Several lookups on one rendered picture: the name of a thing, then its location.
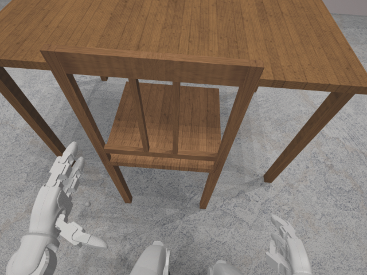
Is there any right robot thigh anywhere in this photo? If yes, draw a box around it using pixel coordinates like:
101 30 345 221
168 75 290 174
207 263 243 275

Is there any table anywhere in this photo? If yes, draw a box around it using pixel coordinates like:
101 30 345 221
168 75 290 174
0 0 367 183

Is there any chair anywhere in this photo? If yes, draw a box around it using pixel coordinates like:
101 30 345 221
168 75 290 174
40 44 264 209

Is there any left robot thigh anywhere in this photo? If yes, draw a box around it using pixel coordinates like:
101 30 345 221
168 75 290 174
130 245 171 275

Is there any robot right hand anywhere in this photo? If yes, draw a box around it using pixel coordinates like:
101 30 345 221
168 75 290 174
266 214 313 275

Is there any robot left forearm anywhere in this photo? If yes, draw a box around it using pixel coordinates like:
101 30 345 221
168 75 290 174
6 233 60 275

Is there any robot thigh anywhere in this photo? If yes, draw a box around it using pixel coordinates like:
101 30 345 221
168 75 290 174
207 263 243 275
130 245 171 275

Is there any robot left hand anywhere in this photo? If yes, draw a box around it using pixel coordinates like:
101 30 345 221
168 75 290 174
29 142 108 249

